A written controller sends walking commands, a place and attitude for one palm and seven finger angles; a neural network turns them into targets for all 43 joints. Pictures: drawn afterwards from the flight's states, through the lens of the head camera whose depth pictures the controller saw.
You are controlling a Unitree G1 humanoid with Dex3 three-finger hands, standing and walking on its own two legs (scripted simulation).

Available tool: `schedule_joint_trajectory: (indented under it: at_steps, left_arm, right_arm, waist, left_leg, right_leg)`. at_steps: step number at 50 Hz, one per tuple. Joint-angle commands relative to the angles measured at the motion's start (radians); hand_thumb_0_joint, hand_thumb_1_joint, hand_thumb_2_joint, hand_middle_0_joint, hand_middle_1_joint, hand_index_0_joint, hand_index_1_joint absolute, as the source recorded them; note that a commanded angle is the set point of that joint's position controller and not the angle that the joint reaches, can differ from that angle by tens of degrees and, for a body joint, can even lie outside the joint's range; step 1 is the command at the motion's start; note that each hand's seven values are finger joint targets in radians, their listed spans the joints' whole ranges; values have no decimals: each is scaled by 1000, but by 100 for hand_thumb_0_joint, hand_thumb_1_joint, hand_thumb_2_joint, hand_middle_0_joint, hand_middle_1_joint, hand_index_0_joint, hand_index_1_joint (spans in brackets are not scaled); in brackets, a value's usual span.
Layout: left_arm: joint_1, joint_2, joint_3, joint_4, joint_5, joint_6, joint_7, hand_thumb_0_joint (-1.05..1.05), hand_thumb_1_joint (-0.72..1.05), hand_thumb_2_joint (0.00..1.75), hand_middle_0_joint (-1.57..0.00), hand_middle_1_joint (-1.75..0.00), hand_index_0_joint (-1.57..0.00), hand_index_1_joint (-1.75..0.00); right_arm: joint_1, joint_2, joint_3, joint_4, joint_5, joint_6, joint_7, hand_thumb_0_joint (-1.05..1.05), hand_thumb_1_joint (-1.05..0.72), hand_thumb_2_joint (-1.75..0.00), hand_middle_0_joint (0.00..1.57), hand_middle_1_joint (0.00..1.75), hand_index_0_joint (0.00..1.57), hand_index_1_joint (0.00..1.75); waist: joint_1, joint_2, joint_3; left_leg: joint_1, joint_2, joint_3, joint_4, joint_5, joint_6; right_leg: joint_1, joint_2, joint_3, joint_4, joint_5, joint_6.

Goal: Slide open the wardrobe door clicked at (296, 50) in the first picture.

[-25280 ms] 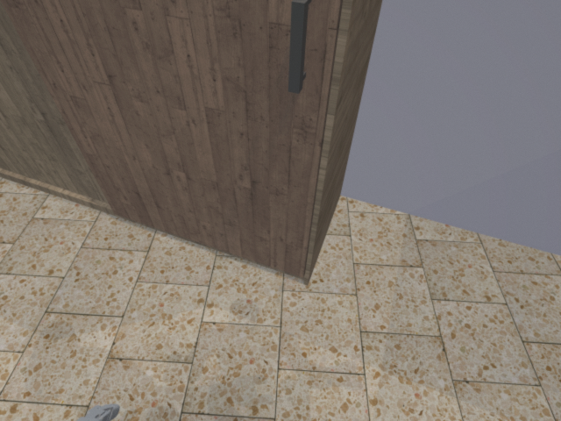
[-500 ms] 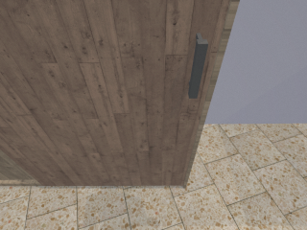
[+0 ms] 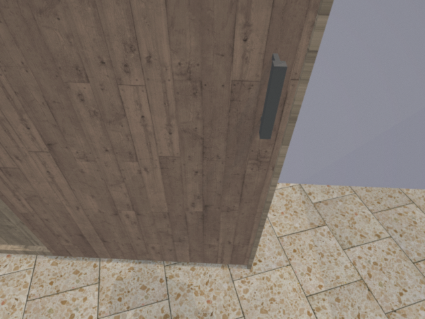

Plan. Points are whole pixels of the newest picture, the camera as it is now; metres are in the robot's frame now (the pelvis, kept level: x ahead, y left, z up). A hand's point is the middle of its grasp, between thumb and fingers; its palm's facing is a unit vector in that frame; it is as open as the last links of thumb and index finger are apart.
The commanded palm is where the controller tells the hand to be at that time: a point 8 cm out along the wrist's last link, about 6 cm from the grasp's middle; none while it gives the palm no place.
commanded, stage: come to a stop and stand still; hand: right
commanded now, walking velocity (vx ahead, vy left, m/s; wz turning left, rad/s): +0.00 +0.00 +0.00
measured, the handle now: (270, 97) +0.51 -0.08 +0.19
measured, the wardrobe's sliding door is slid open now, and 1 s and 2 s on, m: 0.00 0.00 0.00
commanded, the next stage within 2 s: look again from close up in 0.62 s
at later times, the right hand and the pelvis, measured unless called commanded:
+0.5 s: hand out of the picture -0.05 -0.15 -0.18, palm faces +0.04 +0.99 -0.13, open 7.3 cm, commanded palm none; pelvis -0.01 -0.01 +0.00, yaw +0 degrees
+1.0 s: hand out of the picture -0.03 -0.16 -0.18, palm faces +0.03 +0.99 -0.14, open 7.3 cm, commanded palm none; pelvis -0.01 -0.01 +0.00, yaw +1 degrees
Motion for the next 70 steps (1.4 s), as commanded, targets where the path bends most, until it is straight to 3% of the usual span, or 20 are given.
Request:
schedule_joint_trajectory:
  at_steps: [1, 6, 17, 30, 34, 37, 43, 55, 56, 63, 70]
  left_arm:
    - [61, 89, 16, -48, 2, -21, 4, 0, 90, 90, -20, -30, -20, -30]
    - [59, 92, 19, -51, 1, -22, 3, 0, 90, 90, -20, -30, -20, -30]
    - [67, 83, 19, -21, -4, -23, 4, 0, 90, 90, -20, -30, -20, -30]
    - [77, 70, 20, 8, -4, -20, 6, 0, 90, 90, -20, -30, -20, -30]
    - [78, 62, 21, 13, -4, -21, 7, 0, 90, 90, -20, -30, -20, -30]
    - [79, 61, 21, 16, -4, -24, 8, 0, 90, 90, -20, -30, -20, -30]
    - [84, 56, 20, 26, -5, -24, 12, 0, 90, 90, -20, -30, -20, -30]
    - [83, 50, 23, 32, -4, -22, 11, 0, 90, 90, -20, -30, -20, -30]
    - [87, 48, 22, 32, -5, -22, 11, 0, 90, 90, -20, -30, -20, -30]
    - [90, 38, 20, 39, -5, -25, 13, 0, 90, 90, -20, -30, -20, -30]
    - [89, 41, 20, 43, -5, -24, 13, 0, 90, 90, -20, -30, -20, -30]
  right_arm:
    - [75, -61, -14, -35, -7, -9, 5, 0, -90, -90, 20, 30, 20, 30]
    - [79, -63, -18, -49, -7, -9, 8, 0, -90, -90, 20, 30, 20, 30]
    - [98, -53, -19, -39, -6, -11, 6, 0, -90, -90, 20, 30, 20, 30]
    - [117, -34, -17, -22, -6, -7, 3, 0, -90, -90, 20, 30, 20, 30]
    - [118, -32, -19, -23, -6, -8, 2, 0, -90, -90, 20, 30, 20, 30]
    - [117, -30, -20, -23, -5, -9, 1, 0, -90, -90, 20, 30, 20, 30]
    - [112, -29, -22, -24, -4, -6, -1, 0, -90, -90, 20, 30, 20, 30]
    - [110, -24, -24, -27, -4, -5, 0, 0, -90, -90, 20, 30, 20, 30]
    - [111, -26, -24, -29, -5, -6, 0, 0, -90, -90, 20, 30, 20, 30]
    - [114, -22, -26, -26, -2, -9, -1, 0, -90, -90, 20, 30, 20, 30]
    - [114, -19, -25, -22, -3, -7, -1, 0, -90, -90, 20, 30, 20, 30]
  waist:
    - [-12, -12, 163]
    - [-11, 36, 129]
    - [-4, 18, 104]
    - [-6, -6, 143]
    - [-7, 26, 128]
    - [-7, 23, 102]
    - [-6, 9, 115]
    - [-8, 5, 129]
    - [-9, 28, 123]
    - [-5, 22, 98]
    - [-5, 8, 124]
  left_leg:
    - [36, 57, -92, -68, 51, 54]
    - [48, 61, -97, -89, 63, 52]
    - [55, 66, -102, -108, 89, 48]
    - [35, 63, -99, -107, 83, 41]
    - [44, 66, -104, -109, 99, 42]
    - [53, 69, -102, -108, 122, 39]
    - [42, 64, -103, -103, 118, 38]
    - [41, 64, -107, -108, 109, 38]
    - [54, 65, -107, -112, 117, 37]
    - [56, 69, -109, -110, 142, 40]
    - [46, 64, -109, -113, 119, 37]
  right_leg:
    - [-205, -181, 229, -236, -8, 50]
    - [-172, -179, 219, -239, -17, 48]
    - [-130, -178, 207, -239, 35, 56]
    - [-142, -188, 219, -274, -13, 66]
    - [-131, -188, 213, -261, 22, 62]
    - [-100, -185, 198, -239, 106, 63]
    - [-89, -191, 199, -239, 151, 72]
    - [-102, -192, 205, -260, 78, 71]
    - [-105, -192, 203, -251, 90, 66]
    - [-65, -185, 180, -223, 199, 68]
    - [-82, -190, 189, -244, 137, 70]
